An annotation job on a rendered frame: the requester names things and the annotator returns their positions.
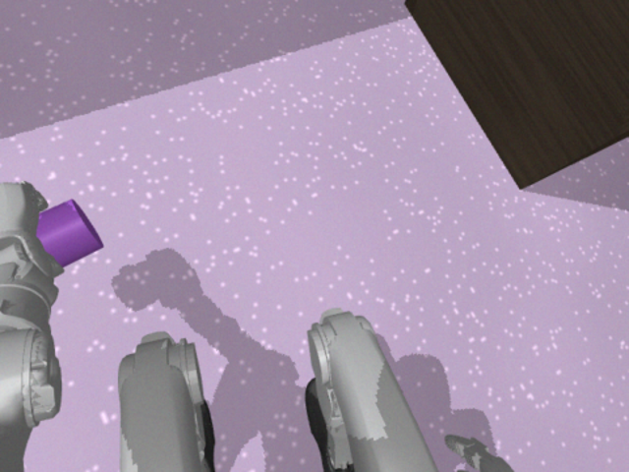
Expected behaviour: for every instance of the right robot hand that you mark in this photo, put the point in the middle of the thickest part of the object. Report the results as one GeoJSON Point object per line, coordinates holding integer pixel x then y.
{"type": "Point", "coordinates": [476, 454]}

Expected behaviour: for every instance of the right robot foot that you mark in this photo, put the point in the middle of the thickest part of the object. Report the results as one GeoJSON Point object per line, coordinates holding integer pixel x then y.
{"type": "Point", "coordinates": [318, 428]}

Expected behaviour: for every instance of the can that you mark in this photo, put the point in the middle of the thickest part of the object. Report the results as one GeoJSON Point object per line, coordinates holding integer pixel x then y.
{"type": "Point", "coordinates": [66, 233]}

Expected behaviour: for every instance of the left robot arm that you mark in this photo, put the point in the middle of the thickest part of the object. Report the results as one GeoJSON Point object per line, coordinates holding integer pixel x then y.
{"type": "Point", "coordinates": [30, 375]}

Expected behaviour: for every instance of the left robot hand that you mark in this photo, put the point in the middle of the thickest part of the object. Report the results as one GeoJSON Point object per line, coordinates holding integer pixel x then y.
{"type": "Point", "coordinates": [20, 205]}

